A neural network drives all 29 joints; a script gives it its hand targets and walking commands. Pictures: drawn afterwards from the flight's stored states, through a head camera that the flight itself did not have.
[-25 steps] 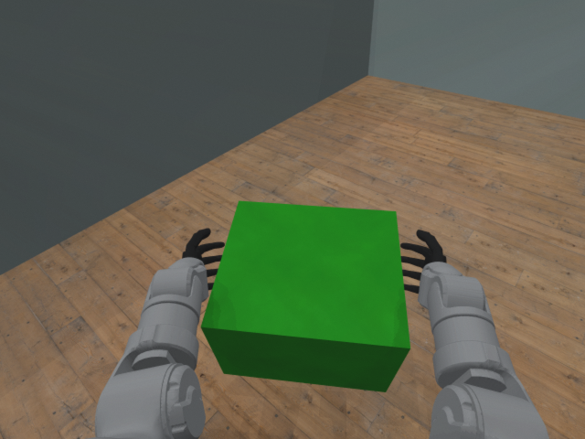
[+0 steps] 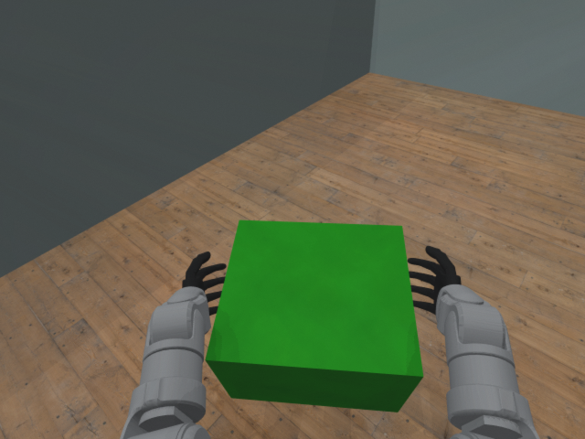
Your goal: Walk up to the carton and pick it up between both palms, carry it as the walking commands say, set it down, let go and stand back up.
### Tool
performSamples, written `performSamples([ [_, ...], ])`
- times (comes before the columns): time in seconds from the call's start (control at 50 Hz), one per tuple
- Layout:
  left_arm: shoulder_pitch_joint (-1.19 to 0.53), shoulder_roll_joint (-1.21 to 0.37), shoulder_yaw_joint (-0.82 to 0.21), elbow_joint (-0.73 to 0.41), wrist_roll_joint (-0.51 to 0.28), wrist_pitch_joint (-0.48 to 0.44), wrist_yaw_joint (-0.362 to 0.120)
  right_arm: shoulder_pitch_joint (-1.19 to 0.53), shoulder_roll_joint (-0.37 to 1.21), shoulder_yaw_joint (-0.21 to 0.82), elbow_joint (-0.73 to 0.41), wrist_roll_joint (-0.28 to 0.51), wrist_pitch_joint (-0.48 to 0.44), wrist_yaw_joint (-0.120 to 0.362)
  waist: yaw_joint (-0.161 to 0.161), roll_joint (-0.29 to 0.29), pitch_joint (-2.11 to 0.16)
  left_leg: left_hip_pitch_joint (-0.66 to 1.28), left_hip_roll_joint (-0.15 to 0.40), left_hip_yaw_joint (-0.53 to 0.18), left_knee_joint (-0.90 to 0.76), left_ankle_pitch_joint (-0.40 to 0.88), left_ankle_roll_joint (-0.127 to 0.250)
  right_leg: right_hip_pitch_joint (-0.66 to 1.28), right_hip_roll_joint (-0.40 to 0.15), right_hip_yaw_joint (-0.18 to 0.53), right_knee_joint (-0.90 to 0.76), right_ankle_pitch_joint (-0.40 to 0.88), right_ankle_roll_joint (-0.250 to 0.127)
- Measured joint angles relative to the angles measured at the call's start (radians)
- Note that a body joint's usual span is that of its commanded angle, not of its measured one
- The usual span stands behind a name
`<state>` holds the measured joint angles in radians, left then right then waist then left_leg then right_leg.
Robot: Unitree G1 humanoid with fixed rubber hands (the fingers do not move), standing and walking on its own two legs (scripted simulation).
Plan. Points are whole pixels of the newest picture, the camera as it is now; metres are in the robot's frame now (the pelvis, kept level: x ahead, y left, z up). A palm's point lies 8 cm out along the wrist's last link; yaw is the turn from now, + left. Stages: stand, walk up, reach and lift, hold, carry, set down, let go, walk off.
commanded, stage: reach and lift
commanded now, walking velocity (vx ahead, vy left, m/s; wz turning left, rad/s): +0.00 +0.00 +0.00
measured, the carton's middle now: (315, 312) +0.33 +0.00 -0.03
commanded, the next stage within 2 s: hold in 0.72 s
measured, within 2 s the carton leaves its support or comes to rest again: neither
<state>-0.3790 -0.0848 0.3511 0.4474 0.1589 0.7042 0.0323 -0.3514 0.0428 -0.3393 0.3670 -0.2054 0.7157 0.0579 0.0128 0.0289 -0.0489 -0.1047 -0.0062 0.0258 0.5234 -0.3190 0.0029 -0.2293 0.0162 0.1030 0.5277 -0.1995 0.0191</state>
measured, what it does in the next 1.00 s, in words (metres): stands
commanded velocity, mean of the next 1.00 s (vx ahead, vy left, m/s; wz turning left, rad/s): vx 0.00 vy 0.00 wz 0.00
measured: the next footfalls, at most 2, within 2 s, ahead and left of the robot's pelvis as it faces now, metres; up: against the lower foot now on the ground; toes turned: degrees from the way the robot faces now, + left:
none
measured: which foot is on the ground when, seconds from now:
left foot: down 0.00-1.00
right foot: down 0.00-1.00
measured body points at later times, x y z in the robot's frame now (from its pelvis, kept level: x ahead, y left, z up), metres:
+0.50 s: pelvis -0.01 +0.00 +0.00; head -0.06 -0.02 +0.45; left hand +0.30 +0.18 +0.04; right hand +0.31 -0.19 +0.05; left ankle -0.02 +0.11 -0.73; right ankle +0.06 -0.13 -0.73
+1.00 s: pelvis -0.01 -0.01 +0.00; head -0.07 -0.02 +0.45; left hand +0.29 +0.18 +0.04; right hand +0.30 -0.18 +0.05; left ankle -0.02 +0.11 -0.73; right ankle +0.06 -0.13 -0.73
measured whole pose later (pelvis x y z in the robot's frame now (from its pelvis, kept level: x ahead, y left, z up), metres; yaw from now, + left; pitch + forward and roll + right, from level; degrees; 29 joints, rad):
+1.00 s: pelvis -0.01 -0.01 +0.00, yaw +0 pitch -7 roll +1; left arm -0.32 -0.09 0.35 0.40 0.16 0.70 0.01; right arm -0.32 0.07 -0.32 0.31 -0.21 0.72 0.06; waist 0.01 0.03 -0.04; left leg -0.10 -0.01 0.03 0.52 -0.30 0.00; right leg -0.23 0.02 0.10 0.53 -0.18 0.02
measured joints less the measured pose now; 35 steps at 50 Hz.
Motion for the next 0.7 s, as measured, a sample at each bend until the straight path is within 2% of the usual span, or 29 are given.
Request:
performSamples([
  [0.7, 0.034, 0.001, -0.003, -0.033, 0.000, -0.003, -0.010, 0.014, 0.014, 0.017, -0.043, 0.000, 0.001, -0.001, 0.000, -0.005, 0.016, 0.002, 0.000, 0.000, -0.004, 0.013, 0.000, 0.000, 0.000, 0.000, -0.001, 0.013, 0.000],
])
